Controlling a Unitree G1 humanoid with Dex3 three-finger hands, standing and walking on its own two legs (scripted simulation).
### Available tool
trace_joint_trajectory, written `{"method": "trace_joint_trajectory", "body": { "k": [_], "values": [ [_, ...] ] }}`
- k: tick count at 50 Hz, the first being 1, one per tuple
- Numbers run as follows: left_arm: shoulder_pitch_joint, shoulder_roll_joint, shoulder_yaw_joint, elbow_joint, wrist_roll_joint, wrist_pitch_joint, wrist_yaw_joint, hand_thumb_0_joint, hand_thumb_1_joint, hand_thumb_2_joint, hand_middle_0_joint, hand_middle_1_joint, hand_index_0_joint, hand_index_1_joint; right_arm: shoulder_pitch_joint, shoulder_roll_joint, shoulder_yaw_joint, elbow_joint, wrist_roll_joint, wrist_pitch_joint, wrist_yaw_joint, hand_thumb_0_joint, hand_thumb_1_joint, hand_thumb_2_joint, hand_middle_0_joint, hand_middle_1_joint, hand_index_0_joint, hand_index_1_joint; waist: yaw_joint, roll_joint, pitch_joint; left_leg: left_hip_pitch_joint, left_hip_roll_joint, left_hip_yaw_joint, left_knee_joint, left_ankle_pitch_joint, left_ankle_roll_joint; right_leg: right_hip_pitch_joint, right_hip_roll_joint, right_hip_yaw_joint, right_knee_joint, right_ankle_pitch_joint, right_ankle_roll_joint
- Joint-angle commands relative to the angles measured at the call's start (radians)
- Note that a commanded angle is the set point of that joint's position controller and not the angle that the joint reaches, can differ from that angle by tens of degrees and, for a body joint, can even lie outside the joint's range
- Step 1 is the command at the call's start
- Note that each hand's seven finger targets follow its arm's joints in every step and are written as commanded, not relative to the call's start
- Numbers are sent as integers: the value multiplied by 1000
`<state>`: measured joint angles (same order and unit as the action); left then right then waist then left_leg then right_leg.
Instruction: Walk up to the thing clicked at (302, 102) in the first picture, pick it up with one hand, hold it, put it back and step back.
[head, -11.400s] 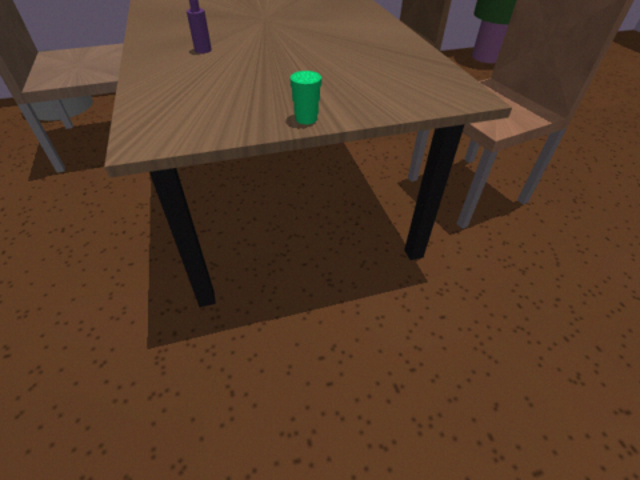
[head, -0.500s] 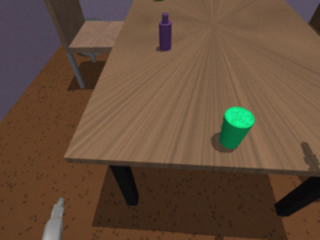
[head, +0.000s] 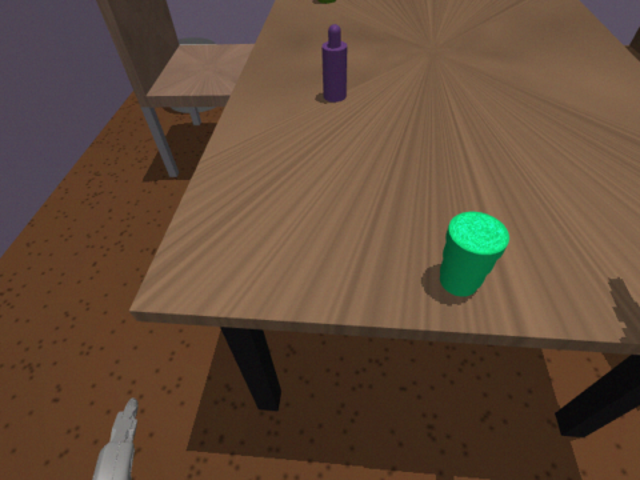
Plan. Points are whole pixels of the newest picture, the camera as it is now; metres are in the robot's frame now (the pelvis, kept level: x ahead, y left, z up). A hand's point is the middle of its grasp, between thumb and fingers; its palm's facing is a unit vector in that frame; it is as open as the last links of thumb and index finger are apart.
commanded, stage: go down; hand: right
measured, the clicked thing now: (467, 258) +0.43 -0.19 +0.02
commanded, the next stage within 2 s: approach in 0.60 s
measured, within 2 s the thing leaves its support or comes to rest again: neither
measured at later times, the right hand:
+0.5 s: hand out of the picture +0.36 -0.38 +0.15, palm faces +0.17 +0.99 +0.01, open 17.4 cm
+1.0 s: hand (635, 259) +0.37 -0.34 +0.11, palm faces +0.09 +0.99 +0.05, open 17.4 cm
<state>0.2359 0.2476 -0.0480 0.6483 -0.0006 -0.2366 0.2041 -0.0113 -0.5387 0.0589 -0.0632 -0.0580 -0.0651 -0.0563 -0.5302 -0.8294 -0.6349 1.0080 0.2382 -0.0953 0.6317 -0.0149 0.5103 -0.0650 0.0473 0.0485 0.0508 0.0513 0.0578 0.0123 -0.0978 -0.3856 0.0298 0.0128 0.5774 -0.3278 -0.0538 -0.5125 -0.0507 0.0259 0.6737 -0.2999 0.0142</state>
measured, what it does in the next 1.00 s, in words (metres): stands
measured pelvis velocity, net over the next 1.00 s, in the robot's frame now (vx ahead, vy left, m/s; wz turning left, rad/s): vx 0.00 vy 0.00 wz -0.01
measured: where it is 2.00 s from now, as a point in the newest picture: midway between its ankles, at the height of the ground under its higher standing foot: outside the picture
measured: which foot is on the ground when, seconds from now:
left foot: down 0.00-1.00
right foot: down 0.00-1.00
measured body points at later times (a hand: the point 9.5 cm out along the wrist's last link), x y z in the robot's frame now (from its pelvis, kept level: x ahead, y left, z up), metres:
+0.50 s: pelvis +0.00 +0.00 +0.00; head +0.03 -0.02 +0.45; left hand +0.15 +0.26 -0.06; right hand +0.34 -0.44 +0.16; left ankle -0.03 +0.16 -0.72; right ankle +0.02 -0.12 -0.72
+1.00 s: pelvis +0.00 +0.00 -0.01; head +0.04 -0.02 +0.44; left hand +0.16 +0.26 -0.06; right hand +0.36 -0.40 +0.11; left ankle -0.03 +0.16 -0.72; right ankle +0.02 -0.12 -0.72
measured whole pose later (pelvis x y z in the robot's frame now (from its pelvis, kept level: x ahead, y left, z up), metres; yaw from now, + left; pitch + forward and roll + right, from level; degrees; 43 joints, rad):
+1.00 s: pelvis +0.00 +0.00 -0.01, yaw +0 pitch +10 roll +2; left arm 0.25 0.25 -0.05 0.57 0.01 -0.26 0.19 -0.01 -0.53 0.04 -0.06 -0.06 -0.07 -0.05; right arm -0.57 -0.76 -0.53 1.08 0.25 -0.13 0.62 -0.01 0.52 -0.05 0.04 0.04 0.05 0.04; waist 0.07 0.02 -0.10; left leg -0.46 0.03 0.02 0.65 -0.36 -0.05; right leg -0.58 -0.05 0.03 0.72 -0.31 0.02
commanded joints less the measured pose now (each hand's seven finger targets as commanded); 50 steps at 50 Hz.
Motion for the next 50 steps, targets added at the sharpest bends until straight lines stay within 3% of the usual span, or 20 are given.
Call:
{"method": "trace_joint_trajectory", "body": {
  "k": [1,4,10,13,16,20,22,23,25,28,31,32,35,36,39,42,43,45,47,50],
  "values": [
    [-84,158,46,-158,-4,-59,8,0,-544,49,-51,-54,-53,-52,-349,-398,-48,-223,28,-53,4,0,538,-62,49,52,49,52,-5,-189,-227,-18,-48,33,-55,219,63,243,28,-7,-96,218,-20],
    [-51,217,99,-167,-5,-64,16,0,-542,49,-51,-55,-54,-52,-364,-419,-63,-190,34,-60,5,0,523,-62,50,51,50,51,12,-162,-258,-22,-49,33,-53,210,61,256,28,-3,-91,198,-23],
    [-25,143,28,-162,-5,-64,12,0,-540,50,-49,-53,-53,-49,-352,-461,-84,-194,26,-68,5,0,525,-61,52,51,51,51,-13,-200,-262,-7,-43,29,-47,195,62,230,33,-8,-87,177,-22],
    [12,169,57,-137,-1,-60,14,0,-539,49,-49,-55,-52,-51,-312,-430,-67,-165,23,-51,10,0,525,-58,51,49,49,49,-3,-212,-282,-19,-46,27,-44,239,61,259,33,-9,-73,248,-17],
    [-40,185,64,-163,0,-68,17,0,-547,56,-49,-55,-50,-54,-383,-435,-59,-229,26,-56,10,0,515,-62,52,50,50,50,5,-242,-300,-35,-47,29,-39,256,64,281,29,-4,-68,291,-15],
    [-91,165,44,-165,-2,-75,15,0,-552,59,-48,-54,-48,-54,-359,-377,-36,-164,28,-53,7,0,523,-61,52,50,51,50,8,-184,-245,-43,-49,35,-43,202,65,233,24,2,-81,211,-20],
    [-73,184,58,-176,-2,-76,20,0,-547,54,-49,-53,-50,-52,-358,-413,-49,-178,22,-56,4,0,526,-61,51,51,51,51,5,-178,-253,-34,-48,32,-45,192,64,225,28,-2,-84,183,-22],
    [-50,162,33,-163,0,-71,17,0,-551,55,-51,-54,-51,-54,-348,-433,-58,-182,15,-55,3,0,526,-66,50,52,51,52,-12,-184,-256,-18,-47,32,-39,215,64,219,32,-5,-79,212,-21],
    [-28,193,65,-211,-1,-68,20,0,-545,51,-50,-55,-52,-52,-359,-450,-76,-201,20,-58,3,0,520,-63,51,50,50,50,1,-175,-294,-9,-49,35,-36,235,62,259,29,-3,-72,244,-21],
    [34,172,60,-168,-3,-60,14,0,-552,58,-48,-53,-47,-53,-325,-432,-80,-182,32,-55,7,0,529,-60,52,50,52,50,-1,-193,-280,-25,-51,38,-34,251,60,276,28,-2,-68,296,-15],
    [25,172,61,-166,-3,-56,9,0,-560,63,-48,-50,-45,-54,-335,-453,-91,-224,25,-53,-1,0,522,-60,54,50,52,50,-11,-207,-283,-19,-48,35,-33,265,62,269,31,-4,-65,313,-18],
    [-9,143,32,-176,-5,-58,7,0,-548,55,-47,-52,-47,-51,-357,-449,-83,-256,27,-53,0,0,521,-56,56,49,53,49,-19,-229,-261,-16,-44,32,-38,260,62,262,33,-9,-64,295,-18],
    [-58,157,54,-133,-3,-63,9,0,-567,59,-45,-36,-34,-46,-369,-424,-60,-232,19,-52,2,0,608,-58,29,58,41,58,-6,-229,-254,-25,-40,21,-33,265,62,238,36,-11,-63,275,-23],
    [-94,148,34,-156,-2,-67,10,0,-550,42,-54,-51,-51,-54,-379,-444,-73,-244,19,-56,4,0,528,-45,55,41,51,41,-17,-228,-249,-19,-37,18,-37,247,61,223,39,-14,-59,243,-25],
    [-101,179,64,-156,-1,-72,17,0,-548,41,-55,-53,-53,-55,-368,-385,-38,-205,29,-53,14,0,496,-48,55,41,51,41,8,-194,-259,-32,-41,23,-28,242,60,233,32,-8,-57,232,-26],
    [-37,184,67,-161,1,-72,17,0,-543,38,-55,-56,-56,-55,-331,-260,40,-112,37,-48,27,0,511,-52,49,44,48,43,49,-117,-276,-67,-50,31,-17,262,55,264,25,-1,-42,275,-29],
    [-52,186,50,-215,1,-76,17,0,-547,40,-55,-55,-54,-55,-342,-268,30,-119,43,-55,25,0,513,-48,53,43,52,42,44,-92,-277,-67,-54,39,-12,268,52,263,21,6,-38,300,-25],
    [24,166,54,-167,4,-67,12,0,-547,41,-56,-57,-55,-57,-334,-197,80,-98,39,-63,20,0,507,-52,50,43,51,42,58,-89,-265,-87,-51,34,-7,269,50,256,26,-2,-31,287,-30],
    [35,201,95,-182,5,-66,5,0,-546,41,-55,-55,-54,-55,-341,-189,85,-78,39,-86,3,0,531,-46,51,43,53,42,70,-77,-243,-124,-52,35,5,248,48,238,23,3,-23,272,-27],
    [40,154,73,-171,9,-65,-18,0,-535,37,-54,-54,-56,-51,-363,-146,98,-101,33,-130,-42,0,568,-48,44,46,49,46,58,-107,-201,-187,-52,30,36,200,54,172,23,-2,0,219,-24]
  ]
}}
